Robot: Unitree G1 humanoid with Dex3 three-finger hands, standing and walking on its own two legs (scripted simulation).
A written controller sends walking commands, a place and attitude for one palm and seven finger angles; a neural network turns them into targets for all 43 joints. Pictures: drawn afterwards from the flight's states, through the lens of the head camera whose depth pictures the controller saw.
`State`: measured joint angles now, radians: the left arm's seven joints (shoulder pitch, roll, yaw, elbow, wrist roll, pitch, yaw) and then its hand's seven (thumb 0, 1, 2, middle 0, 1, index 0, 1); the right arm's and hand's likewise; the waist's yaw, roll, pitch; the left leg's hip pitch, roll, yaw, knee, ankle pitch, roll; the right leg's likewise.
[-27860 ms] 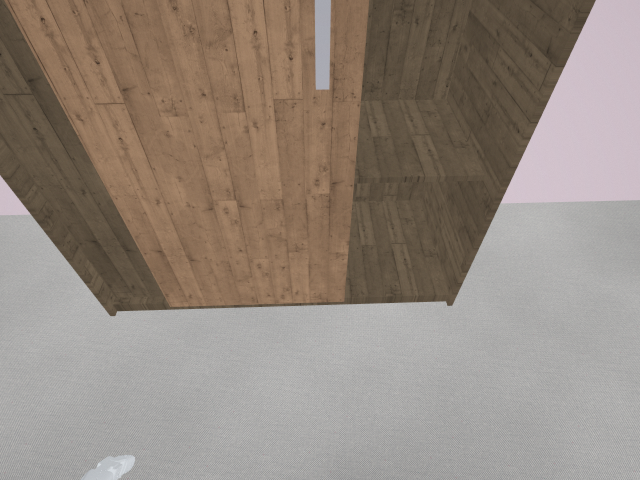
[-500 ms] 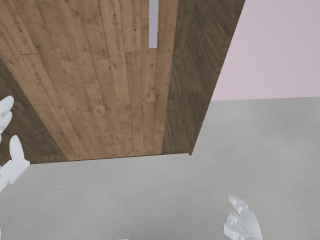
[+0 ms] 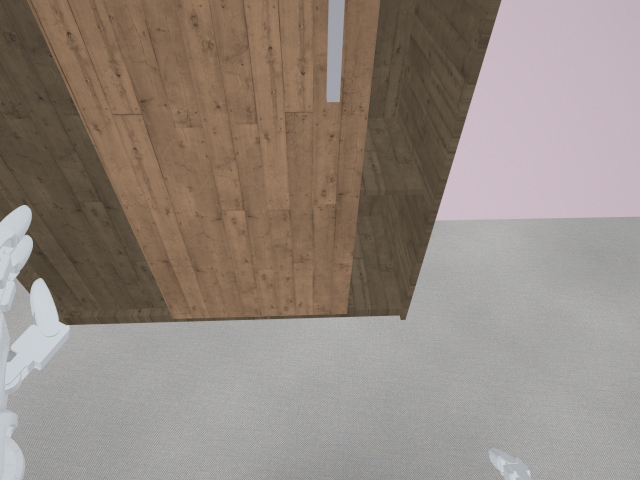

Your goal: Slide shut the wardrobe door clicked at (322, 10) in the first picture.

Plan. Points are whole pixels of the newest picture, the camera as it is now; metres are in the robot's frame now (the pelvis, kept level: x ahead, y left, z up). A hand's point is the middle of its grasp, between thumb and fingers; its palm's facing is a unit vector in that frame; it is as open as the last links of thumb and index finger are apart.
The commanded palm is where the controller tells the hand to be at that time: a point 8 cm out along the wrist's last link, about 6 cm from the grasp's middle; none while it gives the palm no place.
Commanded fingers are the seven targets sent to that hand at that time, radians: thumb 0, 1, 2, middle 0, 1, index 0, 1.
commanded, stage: stop stepping back and stand still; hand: left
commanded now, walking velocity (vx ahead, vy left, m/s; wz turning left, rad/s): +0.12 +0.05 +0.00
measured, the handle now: (334, 23) +0.80 +0.02 +0.26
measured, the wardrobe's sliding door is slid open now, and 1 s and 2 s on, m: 0.20 0.20 0.20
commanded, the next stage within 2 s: let the arm hang, fingers relaxed in 0.66 s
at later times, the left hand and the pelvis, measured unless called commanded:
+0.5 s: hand (74, 320) +0.22 +0.25 +0.17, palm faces +0.38 -0.80 -0.46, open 7.4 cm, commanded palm +0.16 +0.30 +0.19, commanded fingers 0.00 0.90 0.90 -0.20 -0.30 -0.20 -0.30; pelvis +0.02 +0.00 +0.00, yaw -1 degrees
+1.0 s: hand out of the picture +0.13 +0.22 -0.13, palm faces -0.07 -0.96 -0.29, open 7.4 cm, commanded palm none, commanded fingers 0.00 0.90 0.90 -0.20 -0.30 -0.20 -0.30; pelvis +0.01 +0.02 +0.00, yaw -1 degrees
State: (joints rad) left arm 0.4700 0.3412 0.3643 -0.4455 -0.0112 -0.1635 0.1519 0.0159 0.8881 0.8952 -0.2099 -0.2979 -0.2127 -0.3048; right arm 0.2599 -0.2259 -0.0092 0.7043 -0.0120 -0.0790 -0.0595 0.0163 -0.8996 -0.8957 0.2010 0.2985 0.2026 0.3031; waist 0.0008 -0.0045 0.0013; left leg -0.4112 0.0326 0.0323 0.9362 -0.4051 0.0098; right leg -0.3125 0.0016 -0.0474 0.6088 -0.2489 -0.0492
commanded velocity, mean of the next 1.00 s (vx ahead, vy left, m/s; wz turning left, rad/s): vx -0.01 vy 0.00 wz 0.00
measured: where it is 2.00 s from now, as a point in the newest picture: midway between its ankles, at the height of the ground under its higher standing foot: outside the picture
